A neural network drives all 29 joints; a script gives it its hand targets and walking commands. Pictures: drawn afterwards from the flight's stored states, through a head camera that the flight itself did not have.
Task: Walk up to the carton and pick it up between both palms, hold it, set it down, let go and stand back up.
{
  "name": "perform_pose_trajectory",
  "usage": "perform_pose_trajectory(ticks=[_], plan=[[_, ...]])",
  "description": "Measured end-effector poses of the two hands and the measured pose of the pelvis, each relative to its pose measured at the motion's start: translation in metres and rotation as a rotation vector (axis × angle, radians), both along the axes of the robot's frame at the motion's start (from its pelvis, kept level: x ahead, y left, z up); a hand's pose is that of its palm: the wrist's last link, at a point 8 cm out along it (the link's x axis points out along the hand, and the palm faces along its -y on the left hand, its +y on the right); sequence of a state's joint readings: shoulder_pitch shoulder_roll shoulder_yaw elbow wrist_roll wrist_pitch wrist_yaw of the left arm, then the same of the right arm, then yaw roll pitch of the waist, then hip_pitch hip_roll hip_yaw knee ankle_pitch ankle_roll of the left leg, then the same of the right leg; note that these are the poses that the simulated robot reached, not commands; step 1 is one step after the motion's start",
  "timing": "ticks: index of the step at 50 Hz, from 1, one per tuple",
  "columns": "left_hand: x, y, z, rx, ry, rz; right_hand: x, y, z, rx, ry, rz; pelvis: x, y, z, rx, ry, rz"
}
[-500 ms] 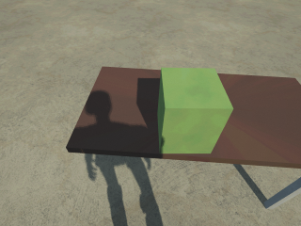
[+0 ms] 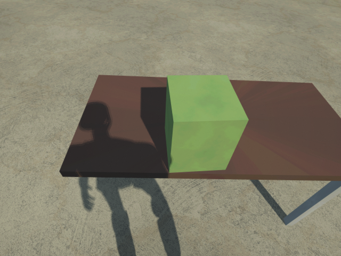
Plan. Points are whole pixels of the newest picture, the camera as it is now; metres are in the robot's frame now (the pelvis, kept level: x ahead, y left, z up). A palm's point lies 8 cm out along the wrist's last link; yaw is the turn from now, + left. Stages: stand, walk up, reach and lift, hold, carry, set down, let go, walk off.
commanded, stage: walk up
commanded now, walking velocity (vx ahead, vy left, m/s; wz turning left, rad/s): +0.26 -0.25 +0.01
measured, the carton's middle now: (197, 124) +0.52 -0.08 -0.03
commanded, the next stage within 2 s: none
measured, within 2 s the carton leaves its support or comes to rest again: neither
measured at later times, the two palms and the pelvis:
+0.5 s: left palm out of the picture -0.02 +0.05 -0.13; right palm out of the picture +0.11 -0.36 -0.16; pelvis +0.07 -0.15 +0.00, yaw +2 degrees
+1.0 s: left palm out of the picture +0.14 +0.06 -0.18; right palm (292, 222) +0.26 -0.37 -0.18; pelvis +0.22 -0.15 -0.04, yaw +1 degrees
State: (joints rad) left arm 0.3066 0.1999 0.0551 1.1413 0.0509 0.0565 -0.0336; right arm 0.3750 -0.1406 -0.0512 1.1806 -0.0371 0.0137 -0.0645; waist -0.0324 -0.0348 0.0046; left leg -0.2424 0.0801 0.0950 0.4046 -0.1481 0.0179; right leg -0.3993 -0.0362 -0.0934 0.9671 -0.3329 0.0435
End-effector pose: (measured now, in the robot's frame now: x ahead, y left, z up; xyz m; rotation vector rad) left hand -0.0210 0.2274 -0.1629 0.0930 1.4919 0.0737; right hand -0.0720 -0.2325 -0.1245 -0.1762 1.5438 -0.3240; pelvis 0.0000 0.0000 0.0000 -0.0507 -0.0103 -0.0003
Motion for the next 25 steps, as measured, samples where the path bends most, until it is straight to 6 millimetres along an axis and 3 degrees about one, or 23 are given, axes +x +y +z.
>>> perform_pose_trajectory(ticks=[3,6,10,13,16,21,25], plan=[[0.017,-0.009,-0.003,0.001,-0.057,0.003,-0.013,-0.023,0.007,-0.025,0.036,-0.009,0.002,-0.015,-0.001,0.009,-0.001,0.003],[0.037,-0.025,-0.001,0.005,-0.11,0.005,-0.013,-0.044,0.006,-0.023,0.034,-0.016,0.006,-0.032,-0.002,0.014,0.001,0.003],[0.061,-0.052,0.007,0.039,-0.169,-0.003,0.008,-0.07,-0.012,0.021,-0.023,-0.017,0.012,-0.059,-0.006,0.034,0.007,0.004],[0.067,-0.073,0.011,0.097,-0.203,0.009,0.031,-0.09,-0.034,0.072,-0.059,-0.001,0.02,-0.085,-0.015,0.05,0.005,0.003],[0.054,-0.094,0.019,0.139,-0.199,0.054,0.066,-0.104,-0.044,0.125,-0.103,0.057,0.031,-0.106,-0.013,0.06,-0.004,0.026],[0.016,-0.135,0.028,0.131,-0.075,0.119,0.144,-0.119,-0.032,0.191,-0.244,0.132,0.052,-0.135,-0.001,0.089,-0.004,0.039],[-0.002,-0.173,0.032,0.089,-0.005,0.144,0.187,-0.131,-0.031,0.204,-0.285,0.169,0.069,-0.148,0.0,0.089,-0.003,0.031]])
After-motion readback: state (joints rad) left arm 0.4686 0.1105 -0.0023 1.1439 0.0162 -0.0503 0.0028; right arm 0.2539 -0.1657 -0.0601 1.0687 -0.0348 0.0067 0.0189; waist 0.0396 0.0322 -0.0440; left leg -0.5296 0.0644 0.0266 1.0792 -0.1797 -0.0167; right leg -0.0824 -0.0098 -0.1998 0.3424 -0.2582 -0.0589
